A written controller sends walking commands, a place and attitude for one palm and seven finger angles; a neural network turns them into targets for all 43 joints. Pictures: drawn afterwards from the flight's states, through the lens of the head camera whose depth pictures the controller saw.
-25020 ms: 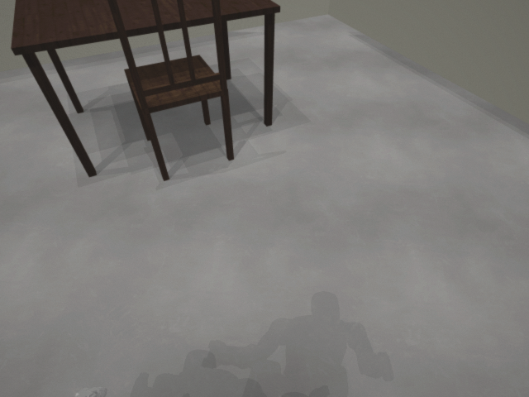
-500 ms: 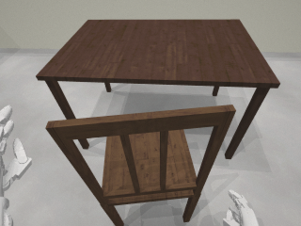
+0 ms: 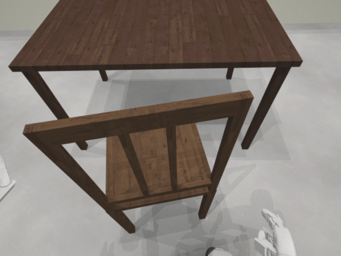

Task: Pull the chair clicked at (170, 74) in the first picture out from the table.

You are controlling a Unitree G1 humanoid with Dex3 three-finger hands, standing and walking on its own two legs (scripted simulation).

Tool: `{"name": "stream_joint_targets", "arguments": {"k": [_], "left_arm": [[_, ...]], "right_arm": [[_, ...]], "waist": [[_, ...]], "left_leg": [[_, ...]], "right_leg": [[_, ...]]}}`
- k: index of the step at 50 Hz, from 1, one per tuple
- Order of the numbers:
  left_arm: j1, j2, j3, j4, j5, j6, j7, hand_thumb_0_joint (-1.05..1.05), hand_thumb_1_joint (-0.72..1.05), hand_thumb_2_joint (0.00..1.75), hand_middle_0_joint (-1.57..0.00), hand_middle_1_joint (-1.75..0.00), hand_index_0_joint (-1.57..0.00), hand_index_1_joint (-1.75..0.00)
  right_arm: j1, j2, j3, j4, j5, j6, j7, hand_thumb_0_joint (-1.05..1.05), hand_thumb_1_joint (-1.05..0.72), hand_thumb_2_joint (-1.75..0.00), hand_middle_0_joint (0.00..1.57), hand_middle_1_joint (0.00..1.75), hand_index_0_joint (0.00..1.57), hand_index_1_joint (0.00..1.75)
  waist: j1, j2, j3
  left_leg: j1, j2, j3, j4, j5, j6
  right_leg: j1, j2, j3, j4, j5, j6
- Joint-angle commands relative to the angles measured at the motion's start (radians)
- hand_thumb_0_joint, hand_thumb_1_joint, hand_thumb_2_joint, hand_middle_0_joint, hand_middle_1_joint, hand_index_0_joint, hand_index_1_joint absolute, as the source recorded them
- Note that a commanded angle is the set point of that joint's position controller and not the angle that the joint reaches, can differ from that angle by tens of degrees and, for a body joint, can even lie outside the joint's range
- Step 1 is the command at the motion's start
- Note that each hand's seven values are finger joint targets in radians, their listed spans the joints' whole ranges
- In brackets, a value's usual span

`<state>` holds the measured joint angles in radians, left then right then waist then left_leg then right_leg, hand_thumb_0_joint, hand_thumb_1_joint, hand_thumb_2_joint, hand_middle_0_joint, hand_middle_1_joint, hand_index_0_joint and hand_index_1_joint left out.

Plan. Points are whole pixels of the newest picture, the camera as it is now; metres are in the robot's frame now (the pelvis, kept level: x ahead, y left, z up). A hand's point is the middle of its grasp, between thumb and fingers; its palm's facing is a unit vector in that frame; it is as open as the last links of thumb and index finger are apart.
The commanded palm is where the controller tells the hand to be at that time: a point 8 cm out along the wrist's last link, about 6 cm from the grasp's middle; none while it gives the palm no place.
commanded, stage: step back with the hand held close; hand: left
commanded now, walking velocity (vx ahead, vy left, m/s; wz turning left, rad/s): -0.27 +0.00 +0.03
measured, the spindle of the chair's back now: (137, 170) +0.33 +0.12 -0.04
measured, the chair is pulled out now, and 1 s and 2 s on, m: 0.27 0.27 0.27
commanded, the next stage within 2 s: none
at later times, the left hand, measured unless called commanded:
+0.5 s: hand out of the picture +0.16 +0.26 +0.17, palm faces +0.48 -0.70 -0.53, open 7.4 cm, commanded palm +0.09 +0.29 +0.19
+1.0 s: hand out of the picture +0.17 +0.25 +0.17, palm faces +0.50 -0.71 -0.50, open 7.4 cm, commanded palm +0.09 +0.29 +0.19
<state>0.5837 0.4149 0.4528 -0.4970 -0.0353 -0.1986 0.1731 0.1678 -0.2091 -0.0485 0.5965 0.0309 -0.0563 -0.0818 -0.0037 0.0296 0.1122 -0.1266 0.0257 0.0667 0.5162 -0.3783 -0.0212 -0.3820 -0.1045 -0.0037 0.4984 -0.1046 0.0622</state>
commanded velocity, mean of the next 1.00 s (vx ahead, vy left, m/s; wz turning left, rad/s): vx -0.36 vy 0.00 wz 0.01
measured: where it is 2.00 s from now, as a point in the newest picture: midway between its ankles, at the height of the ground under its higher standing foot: outside the picture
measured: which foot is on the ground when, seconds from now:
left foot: down 0.00-1.00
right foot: down 0.00-1.00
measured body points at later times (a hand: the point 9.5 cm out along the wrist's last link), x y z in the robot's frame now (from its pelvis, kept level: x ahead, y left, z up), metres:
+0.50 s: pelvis -0.04 -0.01 -0.01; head -0.01 -0.02 +0.44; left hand +0.13 +0.29 +0.20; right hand +0.12 -0.26 -0.10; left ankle -0.06 +0.13 -0.73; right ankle +0.10 -0.16 -0.73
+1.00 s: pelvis -0.04 -0.01 -0.01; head +0.01 -0.01 +0.43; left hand +0.13 +0.29 +0.20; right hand +0.14 -0.25 -0.10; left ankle -0.06 +0.13 -0.73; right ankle +0.09 -0.16 -0.73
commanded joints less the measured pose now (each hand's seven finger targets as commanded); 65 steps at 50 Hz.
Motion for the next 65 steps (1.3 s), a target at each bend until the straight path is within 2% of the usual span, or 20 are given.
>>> {"name": "stream_joint_targets", "arguments": {"k": [1, 8, 10, 13, 15, 18, 21, 23, 25, 29, 32, 35, 41, 44, 48, 52, 56, 59, 61, 65], "left_arm": [[-0.018, 0.157, 0.136, -0.182, 0.002, -0.053, 0.043, 0.0, 0.9, 0.9, -0.2, -0.3, -0.2, -0.3], [-0.098, 0.156, 0.116, -0.178, 0.015, -0.045, 0.051, 0.0, 0.9, 0.9, -0.2, -0.3, -0.2, -0.3], [-0.111, 0.158, 0.114, -0.177, 0.017, -0.047, 0.054, 0.0, 0.9, 0.9, -0.2, -0.3, -0.2, -0.3], [-0.125, 0.166, 0.115, -0.167, 0.02, -0.049, 0.051, 0.0, 0.9, 0.9, -0.2, -0.3, -0.2, -0.3], [-0.109, 0.165, 0.117, -0.153, 0.019, -0.05, 0.055, 0.0, 0.9, 0.9, -0.2, -0.3, -0.2, -0.3], [-0.101, 0.172, 0.125, -0.178, 0.021, -0.054, 0.053, 0.0, 0.9, 0.9, -0.2, -0.3, -0.2, -0.3], [-0.073, 0.178, 0.142, -0.198, 0.024, -0.064, 0.058, 0.0, 0.9, 0.9, -0.2, -0.3, -0.2, -0.3], [-0.057, 0.175, 0.149, -0.196, 0.026, -0.07, 0.057, 0.0, 0.9, 0.9, -0.2, -0.3, -0.2, -0.3], [-0.051, 0.168, 0.148, -0.196, 0.026, -0.074, 0.06, 0.0, 0.9, 0.9, -0.2, -0.3, -0.2, -0.3], [-0.077, 0.182, 0.153, -0.212, 0.025, -0.083, 0.061, 0.0, 0.9, 0.9, -0.2, -0.3, -0.2, -0.3], [-0.092, 0.176, 0.151, -0.214, 0.03, -0.09, 0.058, 0.0, 0.9, 0.9, -0.2, -0.3, -0.2, -0.3], [-0.069, 0.173, 0.155, -0.22, 0.031, -0.098, 0.058, 0.0, 0.9, 0.9, -0.2, -0.3, -0.2, -0.3], [-0.065, 0.168, 0.167, -0.245, 0.033, -0.11, 0.051, 0.0, 0.9, 0.9, -0.2, -0.3, -0.2, -0.3], [-0.071, 0.182, 0.175, -0.231, 0.028, -0.111, 0.051, 0.0, 0.9, 0.9, -0.2, -0.3, -0.2, -0.3], [-0.087, 0.184, 0.166, -0.253, 0.033, -0.121, 0.047, 0.0, 0.9, 0.9, -0.2, -0.3, -0.2, -0.3], [-0.049, 0.185, 0.182, -0.243, 0.035, -0.127, 0.049, 0.0, 0.9, 0.9, -0.2, -0.3, -0.2, -0.3], [-0.04, 0.172, 0.184, -0.251, 0.035, -0.132, 0.047, 0.0, 0.9, 0.9, -0.2, -0.3, -0.2, -0.3], [-0.065, 0.175, 0.178, -0.239, 0.028, -0.128, 0.047, 0.0, 0.9, 0.9, -0.2, -0.3, -0.2, -0.3], [-0.085, 0.168, 0.162, -0.265, 0.027, -0.13, 0.046, 0.0, 0.9, 0.9, -0.2, -0.3, -0.2, -0.3], [-0.085, 0.197, 0.175, -0.258, 0.032, -0.128, 0.051, 0.0, 0.9, 0.9, -0.2, -0.3, -0.2, -0.3]], "right_arm": [[-0.071, -0.114, -0.032, -0.164, -0.004, -0.057, -0.018, 0.0, -0.9, -0.9, 0.2, 0.3, 0.2, 0.3], [-0.048, -0.118, -0.018, -0.171, -0.008, -0.068, -0.021, 0.0, -0.9, -0.9, 0.2, 0.3, 0.2, 0.3], [-0.038, -0.117, -0.013, -0.167, -0.009, -0.071, -0.021, 0.0, -0.9, -0.9, 0.2, 0.3, 0.2, 0.3], [-0.029, -0.124, -0.012, -0.175, -0.014, -0.075, -0.015, 0.0, -0.9, -0.9, 0.2, 0.3, 0.2, 0.3], [-0.022, -0.124, -0.01, -0.169, -0.014, -0.075, -0.015, 0.0, -0.9, -0.9, 0.2, 0.3, 0.2, 0.3], [-0.026, -0.134, -0.017, -0.177, -0.014, -0.075, -0.007, 0.0, -0.9, -0.9, 0.2, 0.3, 0.2, 0.3], [-0.037, -0.137, -0.024, -0.175, -0.014, -0.074, -0.003, 0.0, -0.9, -0.9, 0.2, 0.3, 0.2, 0.3], [-0.038, -0.133, -0.031, -0.172, -0.012, -0.078, 0.002, 0.0, -0.9, -0.9, 0.2, 0.3, 0.2, 0.3], [-0.036, -0.132, -0.032, -0.164, -0.01, -0.083, 0.002, 0.0, -0.9, -0.9, 0.2, 0.3, 0.2, 0.3], [-0.037, -0.133, -0.041, -0.143, -0.014, -0.091, -0.001, 0.0, -0.9, -0.9, 0.2, 0.3, 0.2, 0.3], [-0.023, -0.131, -0.039, -0.137, -0.022, -0.093, 0.003, 0.0, -0.9, -0.9, 0.2, 0.3, 0.2, 0.3], [-0.025, -0.13, -0.039, -0.13, -0.024, -0.09, 0.003, 0.0, -0.9, -0.9, 0.2, 0.3, 0.2, 0.3], [-0.038, -0.13, -0.045, -0.142, -0.022, -0.095, 0.005, 0.0, -0.9, -0.9, 0.2, 0.3, 0.2, 0.3], [-0.033, -0.121, -0.05, -0.129, -0.021, -0.099, 0.002, 0.0, -0.9, -0.9, 0.2, 0.3, 0.2, 0.3], [-0.007, -0.125, -0.046, -0.125, -0.033, -0.094, 0.008, 0.0, -0.9, -0.9, 0.2, 0.3, 0.2, 0.3], [-0.025, -0.125, -0.044, -0.129, -0.032, -0.085, 0.007, 0.0, -0.9, -0.9, 0.2, 0.3, 0.2, 0.3], [-0.036, -0.133, -0.05, -0.142, -0.024, -0.094, 0.005, 0.0, -0.9, -0.9, 0.2, 0.3, 0.2, 0.3], [-0.039, -0.126, -0.053, -0.131, -0.017, -0.109, -0.001, 0.0, -0.9, -0.9, 0.2, 0.3, 0.2, 0.3], [-0.019, -0.128, -0.052, -0.132, -0.024, -0.114, 0.001, 0.0, -0.9, -0.9, 0.2, 0.3, 0.2, 0.3], [0.006, -0.116, -0.047, -0.111, -0.033, -0.103, 0.005, 0.0, -0.9, -0.9, 0.2, 0.3, 0.2, 0.3]], "waist": [[0.009, 0.015, -0.218], [0.017, -0.02, -0.131], [0.017, -0.013, -0.127], [0.018, -0.06, -0.118], [0.017, -0.043, -0.131], [0.018, -0.055, -0.143], [0.02, 0.005, -0.172], [0.02, 0.008, -0.186], [0.016, 0.026, -0.18], [0.01, -0.023, -0.173], [0.011, -0.066, -0.187], [0.008, -0.016, -0.204], [0.007, 0.059, -0.206], [0.001, 0.028, -0.206], [-0.002, -0.08, -0.22], [0.003, -0.024, -0.233], [0.002, 0.086, -0.228], [-0.002, 0.074, -0.206], [-0.004, 0.047, -0.202], [-0.004, -0.11, -0.23]], "left_leg": [[-0.228, 0.084, -0.049, -0.115, 0.195, 0.033], [-0.344, 0.061, -0.057, -0.119, -0.087, 0.055], [-0.336, 0.051, -0.053, -0.111, -0.121, 0.061], [-0.326, 0.036, -0.05, -0.086, -0.154, 0.06], [-0.321, 0.037, -0.054, -0.093, -0.16, 0.065], [-0.328, 0.04, -0.058, -0.092, -0.116, 0.062], [-0.384, 0.07, -0.079, -0.13, -0.093, 0.071], [-0.411, 0.077, -0.082, -0.116, -0.071, 0.071], [-0.449, 0.085, -0.093, -0.126, -0.113, 0.075], [-0.423, 0.069, -0.084, -0.076, -0.084, 0.066], [-0.392, 0.05, -0.079, -0.042, -0.087, 0.058], [-0.38, 0.062, -0.088, -0.062, -0.07, 0.066], [-0.488, 0.115, -0.115, -0.095, -0.006, 0.078], [-0.465, 0.095, -0.096, -0.052, -0.004, 0.066], [-0.363, 0.027, -0.07, 0.023, -0.082, 0.045], [-0.373, 0.064, -0.093, -0.054, -0.043, 0.06], [-0.502, 0.132, -0.123, -0.111, -0.005, 0.085], [-0.513, 0.134, -0.111, -0.084, 0.002, 0.081], [-0.486, 0.104, -0.096, -0.035, -0.005, 0.067], [-0.336, 0.01, -0.056, 0.072, -0.125, 0.039]], "right_leg": [[0.309, -0.019, 0.038, 0.05, 0.286, -0.06], [0.224, -0.013, 0.097, -0.029, -0.107, -0.06], [0.201, -0.02, 0.111, -0.069, -0.193, -0.062], [0.152, -0.026, 0.135, -0.13, -0.305, -0.064], [0.161, -0.026, 0.131, -0.144, -0.337, -0.062], [0.172, -0.021, 0.123, -0.13, -0.277, -0.06], [0.246, -0.008, 0.095, -0.049, -0.166, -0.053], [0.271, -0.007, 0.097, -0.004, -0.082, -0.056], [0.28, -0.007, 0.094, 0.024, -0.086, -0.056], [0.234, -0.023, 0.116, 0.014, -0.015, -0.068], [0.194, -0.039, 0.129, -0.021, -0.046, -0.075], [0.206, -0.03, 0.116, -0.01, -0.037, -0.073], [0.294, 0.006, 0.063, 0.148, 0.13, -0.062], [0.274, -0.02, 0.09, 0.13, 0.202, -0.073], [0.17, -0.07, 0.154, -0.038, 0.076, -0.096], [0.198, -0.033, 0.104, -0.011, -0.003, -0.078], [0.313, 0.019, 0.041, 0.167, 0.128, -0.058], [0.303, 0.009, 0.047, 0.213, 0.209, -0.06], [0.262, -0.013, 0.079, 0.178, 0.224, -0.073], [0.14, -0.101, 0.188, -0.077, 0.049, -0.11]]}}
